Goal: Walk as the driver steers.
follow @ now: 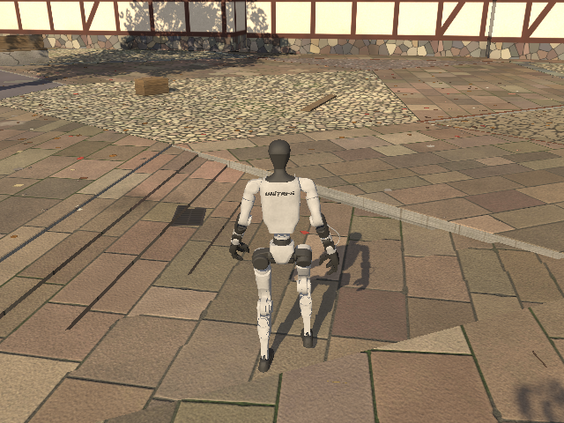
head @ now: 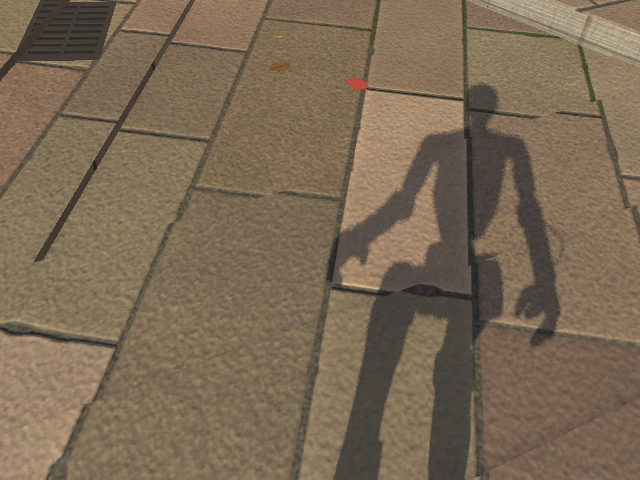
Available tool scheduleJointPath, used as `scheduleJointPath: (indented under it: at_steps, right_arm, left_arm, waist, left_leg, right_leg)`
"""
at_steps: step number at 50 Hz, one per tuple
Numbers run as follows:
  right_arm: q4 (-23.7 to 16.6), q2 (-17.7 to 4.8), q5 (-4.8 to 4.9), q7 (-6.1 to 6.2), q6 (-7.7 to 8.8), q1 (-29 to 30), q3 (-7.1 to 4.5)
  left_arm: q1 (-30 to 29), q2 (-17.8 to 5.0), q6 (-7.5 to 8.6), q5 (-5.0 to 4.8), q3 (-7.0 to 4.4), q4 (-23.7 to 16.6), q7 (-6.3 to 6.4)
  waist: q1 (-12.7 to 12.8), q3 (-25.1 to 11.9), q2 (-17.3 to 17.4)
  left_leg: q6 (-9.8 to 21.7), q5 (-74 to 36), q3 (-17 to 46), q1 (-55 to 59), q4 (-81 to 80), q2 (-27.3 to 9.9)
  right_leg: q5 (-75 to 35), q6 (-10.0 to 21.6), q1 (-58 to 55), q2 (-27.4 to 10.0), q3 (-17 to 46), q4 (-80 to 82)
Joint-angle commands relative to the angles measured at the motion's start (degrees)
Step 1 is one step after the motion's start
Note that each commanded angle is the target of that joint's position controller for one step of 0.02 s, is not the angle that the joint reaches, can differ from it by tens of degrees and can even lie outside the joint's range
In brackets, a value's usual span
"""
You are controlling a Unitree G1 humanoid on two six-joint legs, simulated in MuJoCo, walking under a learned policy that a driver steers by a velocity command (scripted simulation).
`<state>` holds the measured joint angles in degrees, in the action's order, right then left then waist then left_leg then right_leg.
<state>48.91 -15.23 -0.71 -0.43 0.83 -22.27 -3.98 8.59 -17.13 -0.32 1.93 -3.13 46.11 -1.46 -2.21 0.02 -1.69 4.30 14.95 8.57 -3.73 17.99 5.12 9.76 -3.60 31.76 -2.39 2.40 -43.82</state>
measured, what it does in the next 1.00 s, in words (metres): walks ahead: right foot, then left foot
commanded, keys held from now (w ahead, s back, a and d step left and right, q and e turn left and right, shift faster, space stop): w+q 0.18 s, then w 0.18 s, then w+e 0.64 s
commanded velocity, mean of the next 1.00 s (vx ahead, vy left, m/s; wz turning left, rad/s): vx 0.47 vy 0.00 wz -0.02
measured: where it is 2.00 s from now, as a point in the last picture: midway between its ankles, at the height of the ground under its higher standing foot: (322, 303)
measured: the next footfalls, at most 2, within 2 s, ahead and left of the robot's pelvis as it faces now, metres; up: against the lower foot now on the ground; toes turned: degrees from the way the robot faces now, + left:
right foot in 0.14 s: +0.19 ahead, -0.14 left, +0.00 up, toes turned +7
left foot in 0.60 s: +0.40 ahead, +0.13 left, -0.02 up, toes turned +7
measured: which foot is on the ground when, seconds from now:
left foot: down 0.00-0.14, up 0.16-0.58, down 0.60-1.00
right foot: up 0.00-0.12, down 0.14-0.66, up 0.68-1.00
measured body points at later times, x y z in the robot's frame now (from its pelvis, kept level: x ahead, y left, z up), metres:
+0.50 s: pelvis +0.22 -0.03 +0.00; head +0.25 -0.03 +0.45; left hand +0.13 +0.22 -0.13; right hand +0.45 -0.23 -0.11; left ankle +0.31 +0.12 -0.71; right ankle +0.15 -0.15 -0.75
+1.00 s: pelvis +0.47 +0.06 -0.02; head +0.51 +0.06 +0.43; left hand +0.67 +0.29 -0.13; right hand +0.44 -0.20 -0.16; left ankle +0.37 +0.12 -0.76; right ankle +0.62 -0.06 -0.72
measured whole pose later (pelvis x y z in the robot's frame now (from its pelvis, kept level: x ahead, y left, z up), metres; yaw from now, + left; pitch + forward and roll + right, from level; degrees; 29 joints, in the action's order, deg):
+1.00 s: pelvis +0.47 +0.06 -0.02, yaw -5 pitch +0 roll +1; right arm 54.8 -13.2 -0.7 0.8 7.4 -22.6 -2.2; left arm 4.9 -15.4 0.8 1.9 -4.1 46.1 -3.9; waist -2.2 3.5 -2.0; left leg 1.5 8.3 -14.0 2.2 16.7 2.5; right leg -4.9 4.3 34.6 -2.2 -3.3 -41.2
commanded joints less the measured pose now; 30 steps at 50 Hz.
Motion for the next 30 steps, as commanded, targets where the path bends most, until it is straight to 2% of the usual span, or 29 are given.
scheduleJointPath:
  at_steps: [1,3,4,5,6,7,8,9,10,11,12,13,15,17,19,21,23,24,25,27,28,29,30]
  right_arm:
    - [-2.62,-10.50,-0.27,0.04,1.04,-2.02,-2.69]
    - [-3.53,-11.13,-0.49,0.05,1.34,-0.62,-2.93]
    - [-4.16,-11.46,-0.55,0.06,1.52,0.90,-3.02]
    - [-4.71,-11.77,-0.56,0.10,1.66,2.38,-3.11]
    - [-4.86,-11.01,-0.53,0.11,1.90,3.16,-2.91]
    - [-5.41,-8.20,-0.12,-0.16,2.43,3.20,-2.13]
    - [-8.62,-2.98,1.51,-0.35,2.65,2.78,-0.98]
    - [-7.89,-6.15,-0.07,-0.19,1.93,0.47,-1.13]
    - [-6.45,-7.51,-0.60,-0.53,1.60,1.21,-1.45]
    - [-5.75,-6.84,-0.76,-1.25,1.64,2.51,-1.29]
    - [-5.39,-5.78,-1.08,-1.76,1.51,3.03,-1.13]
    - [-5.14,-5.49,-1.65,-2.20,1.15,3.38,-1.00]
    - [-4.96,-4.80,-1.68,-2.72,0.67,3.86,-0.71]
    - [-5.62,-4.77,-1.54,-2.98,0.44,6.94,-0.47]
    - [-7.02,-4.28,-1.87,-3.26,0.47,11.81,0.01]
    - [-8.22,-2.85,-2.19,-3.58,0.68,16.61,1.05]
    - [-8.76,-2.49,-1.98,-3.59,1.07,19.94,1.60]
    - [-8.93,-2.52,-1.55,-3.54,1.29,21.46,1.72]
    - [-9.30,-2.72,-1.33,-3.32,1.55,22.91,1.79]
    - [-9.41,-4.00,-1.35,-2.53,2.05,23.73,1.63]
    - [-9.13,-3.96,-1.17,-2.16,2.17,23.66,1.65]
    - [-8.63,-4.13,-1.07,-1.79,2.36,22.75,1.61]
    - [-7.53,-5.10,-1.07,-1.34,2.71,19.78,1.17]
  left_arm:
    - [-11.07,-3.36,1.66,-0.50,-0.18,-7.01,-0.23]
    - [-9.50,-4.05,2.20,-0.83,-0.27,-7.32,-0.14]
    - [-7.02,-4.62,2.56,-1.05,-0.46,-7.00,0.10]
    - [-3.33,-5.22,3.09,-1.16,-0.73,-6.35,0.49]
    - [2.29,-6.03,3.88,-0.92,-1.13,-4.85,1.14]
    - [10.01,-9.78,4.93,0.05,-2.14,-3.61,1.96]
    - [16.39,-17.01,4.75,1.27,-3.61,-3.40,2.63]
    - [14.27,-16.12,4.14,0.95,-3.50,-2.95,2.67]
    - [10.04,-10.72,3.94,0.40,-2.21,-4.14,2.40]
    - [7.33,-7.19,4.07,0.05,-1.41,-4.25,2.06]
    - [6.39,-5.14,4.34,0.08,-0.78,-4.00,1.99]
    - [7.12,-4.05,4.72,0.09,-0.39,-3.29,2.02]
    - [9.77,-3.88,5.78,-0.32,-0.33,-1.56,1.48]
    - [11.31,-4.11,6.46,-0.88,-0.50,-0.26,1.07]
    - [12.63,-4.07,6.50,-1.23,-0.53,1.03,0.92]
    - [13.21,-3.73,6.15,-1.57,-0.35,2.33,0.67]
    - [14.90,-4.42,6.03,-1.52,-0.49,3.31,0.45]
    - [15.86,-4.81,5.92,-1.49,-0.62,3.86,0.38]
    - [17.07,-5.12,5.91,-1.44,-0.79,4.75,0.63]
    - [17.37,-6.73,5.62,-1.41,-1.31,5.29,1.05]
    - [17.58,-6.85,5.32,-1.17,-1.43,5.63,1.24]
    - [17.60,-7.02,4.98,-0.92,-1.58,6.04,1.58]
    - [17.67,-7.41,4.55,-0.76,-1.83,6.45,1.65]
  waist:
    - [-2.70,5.24,8.27]
    - [-1.55,4.67,8.89]
    - [0.01,3.99,9.22]
    - [2.19,3.27,9.04]
    - [5.16,1.57,7.01]
    - [8.64,-3.11,0.36]
    - [9.66,-10.74,-16.59]
    - [6.32,-8.13,-14.90]
    - [4.64,-1.88,-6.46]
    - [3.58,1.46,-2.50]
    - [2.81,2.06,-3.14]
    - [2.79,2.17,-5.14]
    - [2.76,1.16,-5.99]
    - [2.71,1.79,-5.07]
    - [3.22,2.96,-4.03]
    - [3.45,3.22,-4.63]
    - [4.24,2.61,-4.68]
    - [4.67,3.26,-4.35]
    - [4.94,3.68,-4.48]
    - [4.70,3.82,-3.18]
    - [4.63,4.11,-2.55]
    - [4.26,4.55,-2.82]
    - [3.09,3.20,-2.03]
  left_leg:
    - [9.23,4.52,13.78,-4.23,-6.23,-12.92]
    - [8.08,3.26,15.48,-6.95,-4.30,-12.93]
    - [7.14,1.56,16.45,-9.26,-3.02,-12.98]
    - [6.17,-0.30,17.05,-11.85,-0.52,-12.55]
    - [4.74,-0.97,15.98,-14.79,4.93,-10.04]
    - [2.79,0.73,10.82,-18.78,18.31,-5.12]
    - [0.12,16.11,-0.02,-31.67,36.99,4.21]
    - [0.74,17.90,-0.60,-36.47,46.42,0.96]
    - [1.49,12.26,0.40,-36.28,48.60,-2.12]
    - [1.25,7.37,-0.43,-34.21,46.58,-4.05]
    - [0.76,4.70,-0.97,-31.91,44.30,-5.42]
    - [0.15,3.10,-1.59,-30.97,43.27,-5.74]
    - [-0.49,0.51,-1.67,-30.43,42.49,-4.93]
    - [-1.22,-1.62,-1.63,-33.16,39.76,-4.87]
    - [-2.33,-4.30,-3.08,-34.58,33.57,-5.42]
    - [-3.27,-7.71,-8.11,-31.42,25.95,-7.01]
    - [-3.41,-10.45,-10.25,-27.13,22.54,-7.02]
    - [-3.51,-12.41,-10.25,-25.96,19.63,-6.95]
    - [-3.30,-15.81,-8.49,-26.26,17.47,-7.68]
    - [-2.60,-13.26,-8.73,-24.63,14.25,-7.07]
    - [-2.48,-12.50,-8.40,-22.61,11.40,-6.87]
    - [-2.28,-13.86,-6.81,-20.32,8.07,-7.46]
    - [-1.76,-12.62,-7.53,-15.83,6.26,-6.63]
  right_leg:
    - [-0.49,-0.34,2.28,1.45,-1.41,6.12]
    - [1.08,0.62,-4.39,2.01,-1.22,9.62]
    - [2.34,1.25,-9.87,2.54,-1.39,11.03]
    - [3.21,1.91,-16.25,3.16,-1.58,13.06]
    - [3.56,2.80,-24.47,3.43,-1.38,16.29]
    - [10.71,4.70,-34.48,-3.57,5.91,20.85]
    - [34.67,9.22,-46.17,-19.40,31.85,30.80]
    - [41.38,12.00,-40.29,-22.87,43.68,34.85]
    - [38.75,11.82,-34.11,-20.39,36.67,34.06]
    - [28.24,11.07,-29.19,-16.93,27.25,33.59]
    - [18.87,10.34,-26.99,-13.96,20.17,33.76]
    - [11.70,10.20,-26.35,-11.76,15.24,33.98]
    - [0.69,11.03,-27.21,-10.36,10.40,33.72]
    - [-4.08,12.36,-28.67,-10.75,7.96,34.53]
    - [-7.00,13.41,-28.82,-10.55,5.83,35.42]
    - [-11.12,13.73,-26.99,-8.77,3.36,35.11]
    - [-16.95,14.02,-25.37,-8.59,2.64,33.11]
    - [-17.48,14.02,-25.16,-8.17,2.75,32.26]
    - [-18.14,13.81,-27.18,-9.04,4.25,31.29]
    - [-20.30,13.47,-29.38,-10.29,6.20,29.17]
    - [-19.55,13.06,-29.60,-9.92,6.72,27.80]
    - [-19.67,12.36,-30.40,-9.88,7.55,25.83]
    - [-22.48,12.01,-30.71,-9.25,7.43,21.31]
